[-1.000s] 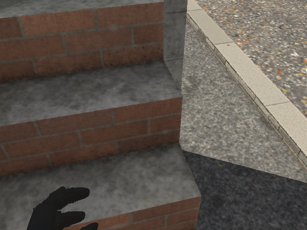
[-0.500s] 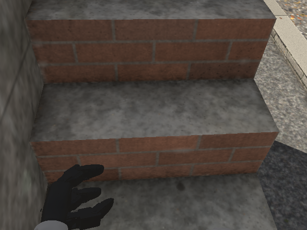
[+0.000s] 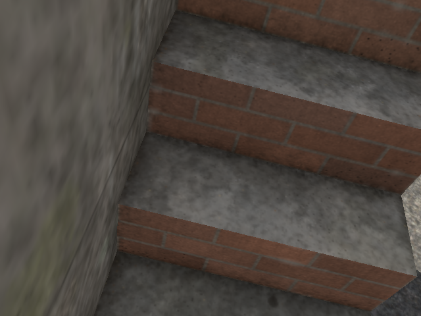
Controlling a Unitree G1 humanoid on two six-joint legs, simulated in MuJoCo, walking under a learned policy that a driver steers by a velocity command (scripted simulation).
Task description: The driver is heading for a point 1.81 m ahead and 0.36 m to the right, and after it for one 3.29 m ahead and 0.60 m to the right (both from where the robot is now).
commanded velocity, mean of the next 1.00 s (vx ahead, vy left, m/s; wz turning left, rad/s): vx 0.00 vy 0.00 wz -0.36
